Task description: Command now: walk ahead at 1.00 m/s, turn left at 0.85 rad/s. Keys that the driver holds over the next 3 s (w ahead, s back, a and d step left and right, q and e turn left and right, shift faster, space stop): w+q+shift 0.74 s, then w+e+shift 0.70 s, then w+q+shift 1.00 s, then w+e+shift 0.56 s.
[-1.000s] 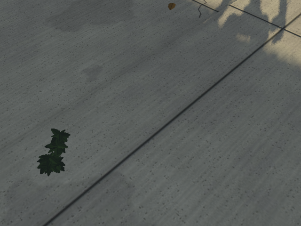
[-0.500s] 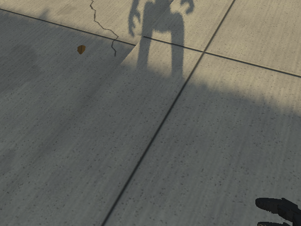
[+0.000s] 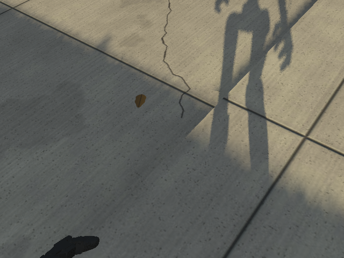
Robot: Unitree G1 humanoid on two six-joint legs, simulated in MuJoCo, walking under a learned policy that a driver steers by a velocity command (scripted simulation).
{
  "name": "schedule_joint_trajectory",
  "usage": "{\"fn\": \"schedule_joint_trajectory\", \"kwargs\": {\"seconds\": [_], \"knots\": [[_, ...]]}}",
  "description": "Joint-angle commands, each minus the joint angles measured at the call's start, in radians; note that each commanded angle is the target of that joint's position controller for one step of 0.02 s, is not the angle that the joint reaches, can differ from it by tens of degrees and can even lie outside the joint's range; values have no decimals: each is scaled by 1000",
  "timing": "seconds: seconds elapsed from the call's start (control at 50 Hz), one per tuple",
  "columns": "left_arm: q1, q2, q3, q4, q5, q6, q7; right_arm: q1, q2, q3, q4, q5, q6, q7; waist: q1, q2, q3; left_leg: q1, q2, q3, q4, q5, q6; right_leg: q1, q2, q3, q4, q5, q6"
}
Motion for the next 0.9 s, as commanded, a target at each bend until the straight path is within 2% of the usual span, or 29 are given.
{"fn": "schedule_joint_trajectory", "kwargs": {"seconds": [0.02,0.08,0.14,0.18,0.2,0.22,0.24,0.26,0.28,0.3,0.32,0.34,0.4,0.5,0.54,0.58,0.6,0.64,0.66,0.68,0.7,0.72,0.74,0.76,0.78,0.82,0.86,0.88,0.9], "knots": [[-24,133,38,-87,31,7,23,-170,-132,-28,-143,27,-34,-26,84,-64,89,-308,201,-338,-302,14,148,98,-8,-114,-288,160,58],[-151,76,29,-136,9,6,16,-84,-152,-40,-114,44,-17,-39,-12,19,29,-358,154,-293,-246,1,67,328,73,-156,-580,445,87],[-181,132,60,-151,-41,3,14,-36,-131,-40,-95,56,-2,-45,-31,82,-9,-119,185,-390,-130,-59,31,316,87,-83,-749,403,96],[-107,188,92,-138,-55,-10,12,-44,-130,-45,-97,45,11,-47,29,105,-67,14,211,-414,29,121,-5,383,93,-84,-791,308,62],[57,222,116,-111,-58,-15,12,-74,-131,-43,-112,29,15,-41,129,109,-178,24,195,-373,221,263,-44,554,56,-81,-752,262,27],[321,268,128,-76,-50,-6,21,-118,-70,-18,-153,-9,17,-30,248,66,-367,-140,177,-293,550,197,-75,886,-102,46,-642,72,-34],[387,359,139,-36,-8,-1,2,60,34,19,-207,40,2,-20,131,-431,-544,-490,77,-185,891,-378,-119,1203,-374,683,-849,-350,-227],[339,280,130,-48,-13,8,-4,24,-45,22,-199,79,9,-33,154,-440,-441,-655,206,-137,1019,-290,-118,1141,-386,817,-923,-634,-214],[292,194,113,-54,-17,22,7,-97,-109,8,-203,58,18,-38,193,-287,-265,-716,238,-93,1044,-207,-121,1016,-327,619,-922,-523,-166],[285,186,108,-32,-9,35,10,-179,-125,1,-216,28,22,-36,195,-105,-160,-690,270,-60,1017,-158,-122,881,-280,435,-920,-293,-136],[275,184,106,-8,3,41,10,-253,-115,-3,-243,8,19,-30,181,-29,-75,-666,299,-50,967,-124,-117,760,-237,308,-930,-111,-123],[246,164,98,11,12,39,10,-249,-98,-6,-259,21,25,-18,135,-61,-39,-623,335,-63,935,-99,-115,670,-218,221,-946,-25,-119],[200,100,81,68,-18,34,-5,-245,-54,1,-279,46,59,-4,74,-103,10,-626,389,-50,894,-104,-113,564,-195,42,-995,108,-112],[166,183,98,112,-1,26,6,-347,-81,6,-304,23,54,16,64,-41,104,-605,375,19,633,201,-133,475,-156,-239,-1086,283,-87],[219,220,103,140,-2,25,14,-450,-87,6,-324,22,37,37,102,11,136,-554,346,81,423,316,-106,505,-136,-319,-1108,344,-53],[254,278,115,161,0,27,19,-472,-97,-3,-328,29,22,57,94,-21,112,-381,277,171,313,333,-79,530,-132,-386,-1090,611,-23],[205,311,120,140,19,28,23,-340,-156,-36,-290,29,18,58,12,-78,11,-201,220,214,439,372,-60,546,-149,-414,-969,1020,-15],[126,358,136,93,-15,42,28,-36,-252,-89,-214,44,41,41,-177,-169,-132,158,136,250,538,160,-6,461,-162,-418,-566,1527,-19],[28,360,135,57,-39,33,20,220,-319,-128,-152,41,54,23,-324,-133,-200,514,160,165,445,159,53,222,-140,-385,-185,1381,-11],[-4,222,100,66,-38,8,6,276,-301,-117,-96,48,60,4,-309,84,-84,557,250,27,263,189,109,15,59,-365,307,146,18],[193,90,57,-5,-46,-29,-6,74,-319,-84,-162,11,33,14,-39,410,-138,638,349,-404,122,68,252,-286,122,-180,519,-322,6],[144,157,49,-53,-50,-56,-10,41,-259,-74,-215,13,15,18,-45,287,-259,577,443,-723,-94,-167,317,-295,111,-38,424,-257,-29],[44,205,60,-71,-67,-59,-5,26,-229,-71,-211,9,-4,20,-32,99,-152,434,451,-781,-207,-243,278,-280,88,-37,301,-169,-44],[65,203,66,-36,-54,-45,1,-71,-198,-61,-214,7,-16,25,47,-125,-64,229,444,-715,-220,-256,225,-186,37,-40,173,-79,-45],[145,198,69,-1,-50,-16,0,-156,-180,-55,-230,0,-29,22,115,-99,-61,85,443,-660,-172,-226,235,-102,-2,-24,103,-50,-23],[173,201,71,34,-35,36,-7,-234,-109,-29,-227,4,-37,6,141,-83,24,-154,397,-464,-123,-145,186,-29,-80,-39,-43,-37,11],[56,115,37,-24,-2,44,-12,-168,-147,-40,-169,13,-35,-19,87,-23,54,-263,343,-300,-164,-92,148,14,-101,-110,-223,127,14],[43,104,33,-13,4,41,-20,-143,-162,-44,-156,-4,-39,-28,56,-22,23,-261,320,-222,-127,-67,125,54,-98,-119,-260,337,-6],[-17,141,41,-8,-5,26,-31,-123,-128,-30,-138,2,-50,-46,31,-51,46,-230,286,-144,-79,-117,79,5,-89,-111,-418,555,-37]]}}
Next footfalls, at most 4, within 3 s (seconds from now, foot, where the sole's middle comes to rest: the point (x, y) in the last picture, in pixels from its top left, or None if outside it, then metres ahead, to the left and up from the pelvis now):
0.22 right None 0.44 -0.19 -0.77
0.66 left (131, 219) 0.68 0.20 -0.77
1.12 right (108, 148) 1.14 0.35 -0.87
1.52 left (49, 116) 1.40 0.71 -0.87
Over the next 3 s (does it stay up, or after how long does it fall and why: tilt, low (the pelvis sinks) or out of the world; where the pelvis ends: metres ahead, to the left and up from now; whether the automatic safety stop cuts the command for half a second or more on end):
stays up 2.23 1.39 -0.09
